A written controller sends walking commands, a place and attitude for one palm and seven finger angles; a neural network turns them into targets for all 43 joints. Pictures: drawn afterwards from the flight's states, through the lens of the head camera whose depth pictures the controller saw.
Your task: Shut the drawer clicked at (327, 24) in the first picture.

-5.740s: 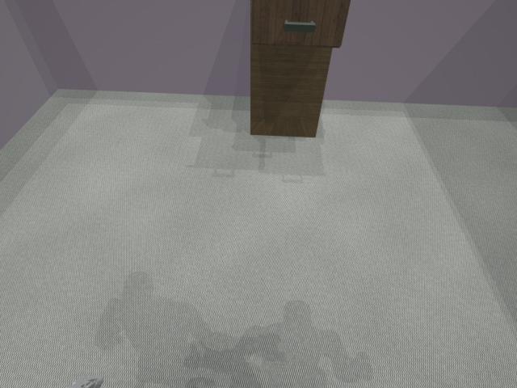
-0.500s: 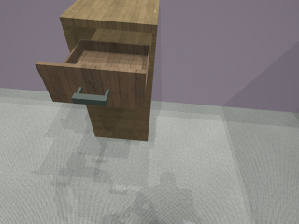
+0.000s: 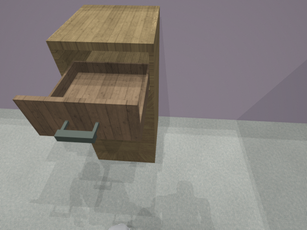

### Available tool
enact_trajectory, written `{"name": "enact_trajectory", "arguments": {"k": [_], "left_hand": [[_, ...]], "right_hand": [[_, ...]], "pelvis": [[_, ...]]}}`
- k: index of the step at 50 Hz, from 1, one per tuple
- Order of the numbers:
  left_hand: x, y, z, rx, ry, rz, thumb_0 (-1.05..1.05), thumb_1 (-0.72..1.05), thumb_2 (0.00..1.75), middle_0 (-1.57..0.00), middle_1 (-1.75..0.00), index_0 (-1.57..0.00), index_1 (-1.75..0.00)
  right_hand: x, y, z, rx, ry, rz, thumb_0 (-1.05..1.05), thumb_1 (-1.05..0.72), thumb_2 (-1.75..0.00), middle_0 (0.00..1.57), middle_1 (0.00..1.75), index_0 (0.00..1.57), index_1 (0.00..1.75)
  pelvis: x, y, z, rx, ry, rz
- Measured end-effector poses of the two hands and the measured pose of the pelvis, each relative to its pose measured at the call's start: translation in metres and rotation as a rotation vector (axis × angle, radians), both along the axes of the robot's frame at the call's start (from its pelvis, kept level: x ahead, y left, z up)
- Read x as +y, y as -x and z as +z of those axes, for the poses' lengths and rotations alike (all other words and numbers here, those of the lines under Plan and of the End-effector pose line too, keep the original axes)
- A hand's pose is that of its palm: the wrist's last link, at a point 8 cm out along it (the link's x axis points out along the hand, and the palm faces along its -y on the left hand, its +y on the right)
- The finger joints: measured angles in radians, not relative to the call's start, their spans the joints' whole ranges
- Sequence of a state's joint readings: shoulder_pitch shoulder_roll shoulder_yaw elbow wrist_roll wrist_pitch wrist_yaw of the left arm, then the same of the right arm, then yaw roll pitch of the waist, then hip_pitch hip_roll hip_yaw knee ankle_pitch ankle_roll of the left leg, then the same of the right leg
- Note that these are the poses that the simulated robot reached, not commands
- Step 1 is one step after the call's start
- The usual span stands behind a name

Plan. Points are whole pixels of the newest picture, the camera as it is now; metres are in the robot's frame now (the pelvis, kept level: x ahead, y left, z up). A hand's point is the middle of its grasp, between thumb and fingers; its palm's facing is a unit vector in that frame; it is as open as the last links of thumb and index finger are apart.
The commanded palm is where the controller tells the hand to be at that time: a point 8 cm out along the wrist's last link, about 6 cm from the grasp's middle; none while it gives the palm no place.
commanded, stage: take the last steps up to it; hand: left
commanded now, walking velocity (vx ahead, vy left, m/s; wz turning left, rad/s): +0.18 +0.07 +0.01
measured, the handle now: (78, 130) +0.40 +0.26 +0.02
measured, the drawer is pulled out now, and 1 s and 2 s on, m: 0.30 0.30 0.30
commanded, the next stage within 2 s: come to a stop and stand still in 0.10 s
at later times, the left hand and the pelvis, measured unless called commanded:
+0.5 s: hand out of the picture +0.12 +0.25 -0.19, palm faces +0.00 -0.98 -0.19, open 7.4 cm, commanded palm none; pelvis +0.09 +0.06 +0.00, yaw -3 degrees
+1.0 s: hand out of the picture +0.14 +0.17 -0.18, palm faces +0.00 -0.97 -0.22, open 7.2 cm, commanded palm none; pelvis +0.07 -0.01 -0.01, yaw -2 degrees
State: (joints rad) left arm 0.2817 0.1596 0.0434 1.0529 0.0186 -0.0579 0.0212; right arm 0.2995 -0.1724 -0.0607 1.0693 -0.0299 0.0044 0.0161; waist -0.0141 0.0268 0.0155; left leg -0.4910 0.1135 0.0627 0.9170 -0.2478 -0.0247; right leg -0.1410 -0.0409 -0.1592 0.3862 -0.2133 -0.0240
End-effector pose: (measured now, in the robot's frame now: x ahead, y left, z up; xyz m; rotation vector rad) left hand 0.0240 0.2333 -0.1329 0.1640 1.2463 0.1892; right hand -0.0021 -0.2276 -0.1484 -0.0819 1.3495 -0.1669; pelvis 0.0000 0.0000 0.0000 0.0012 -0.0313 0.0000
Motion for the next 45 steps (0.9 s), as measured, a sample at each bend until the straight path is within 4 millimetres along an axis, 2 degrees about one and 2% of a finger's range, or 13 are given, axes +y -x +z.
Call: {"name": "enact_trajectory", "arguments": {"k": [4, 8, 10, 13, 15, 20, 25, 30, 35, 40, 45], "left_hand": [[0.010, 0.017, -0.008, 0.095, 0.034, 0.036, -0.01, 0.93, 0.90, -0.20, -0.30, -0.20, -0.30], [0.027, 0.026, -0.024, 0.186, 0.072, 0.080, 0.00, 0.92, 0.90, -0.20, -0.30, -0.20, -0.30], [0.038, 0.026, -0.035, 0.229, 0.086, 0.090, 0.00, 0.91, 0.90, -0.20, -0.30, -0.20, -0.30], [0.051, 0.011, -0.035, 0.259, 0.081, 0.073, 0.00, 0.91, 0.90, -0.20, -0.30, -0.20, -0.30], [0.057, -0.006, -0.032, 0.248, 0.076, 0.057, 0.00, 0.91, 0.90, -0.20, -0.30, -0.20, -0.30], [0.064, -0.053, -0.026, 0.191, 0.062, 0.015, 0.00, 0.91, 0.90, -0.20, -0.30, -0.20, -0.30], [0.063, -0.094, -0.022, 0.128, 0.037, -0.023, 0.00, 0.91, 0.90, -0.20, -0.30, -0.20, -0.30], [0.049, -0.126, -0.014, 0.057, -0.003, -0.062, 0.00, 0.91, 0.90, -0.20, -0.30, -0.20, -0.30], [0.025, -0.135, -0.007, 0.009, -0.046, -0.097, 0.00, 0.91, 0.90, -0.20, -0.30, -0.20, -0.30], [0.001, -0.129, -0.001, 0.012, -0.035, -0.097, 0.00, 0.91, 0.90, -0.20, -0.30, -0.20, -0.30], [-0.011, -0.123, -0.010, 0.010, -0.007, -0.071, 0.00, 0.93, 0.90, -0.20, -0.30, -0.20, -0.30]], "right_hand": [[0.010, -0.062, 0.008, -0.090, 0.024, 0.046, 0.01, -0.92, -0.90, 0.19, 0.30, 0.19, 0.30], [0.028, -0.117, 0.013, -0.158, 0.062, 0.093, 0.01, -0.92, -0.90, 0.19, 0.30, 0.19, 0.30], [0.038, -0.136, 0.011, -0.190, 0.086, 0.106, 0.00, -0.92, -0.90, 0.19, 0.30, 0.19, 0.30], [0.055, -0.147, 0.014, -0.190, 0.093, 0.103, 0.00, -0.91, -0.90, 0.20, 0.30, 0.19, 0.30], [0.065, -0.146, 0.015, -0.172, 0.090, 0.086, 0.00, -0.92, -0.90, 0.20, 0.30, 0.19, 0.30], [0.067, -0.142, 0.017, -0.118, 0.104, 0.040, -0.01, -0.95, -0.90, 0.20, 0.30, 0.20, 0.30], [0.060, -0.128, 0.012, -0.062, 0.094, -0.001, 0.00, -0.94, -0.90, 0.20, 0.30, 0.20, 0.30], [0.045, -0.108, 0.000, -0.019, 0.057, -0.037, 0.00, -0.92, -0.90, 0.20, 0.30, 0.20, 0.30], [0.025, -0.087, -0.019, 0.018, 0.002, -0.075, 0.00, -0.91, -0.90, 0.20, 0.30, 0.20, 0.30], [0.014, -0.073, -0.017, 0.052, -0.015, -0.083, 0.00, -0.91, -0.90, 0.20, 0.30, 0.19, 0.30], [0.009, -0.060, -0.017, 0.076, -0.002, -0.069, 0.00, -0.91, -0.90, 0.20, 0.30, 0.19, 0.30]], "pelvis": [[0.016, -0.021, -0.001, 0.002, 0.008, -0.003], [0.039, -0.047, -0.008, 0.004, 0.024, -0.004], [0.052, -0.059, -0.017, 0.006, 0.030, -0.004], [0.062, -0.070, -0.015, 0.003, 0.018, -0.022], [0.066, -0.076, -0.010, 0.003, 0.015, -0.026], [0.071, -0.088, -0.004, 0.010, 0.005, -0.037], [0.063, -0.091, -0.004, 0.013, 0.005, -0.046], [0.046, -0.088, -0.007, 0.020, -0.004, -0.050], [0.022, -0.083, -0.013, 0.020, -0.020, -0.052], [0.007, -0.082, -0.008, 0.020, -0.021, -0.051], [-0.002, -0.079, -0.011, 0.015, 0.002, -0.037]]}}
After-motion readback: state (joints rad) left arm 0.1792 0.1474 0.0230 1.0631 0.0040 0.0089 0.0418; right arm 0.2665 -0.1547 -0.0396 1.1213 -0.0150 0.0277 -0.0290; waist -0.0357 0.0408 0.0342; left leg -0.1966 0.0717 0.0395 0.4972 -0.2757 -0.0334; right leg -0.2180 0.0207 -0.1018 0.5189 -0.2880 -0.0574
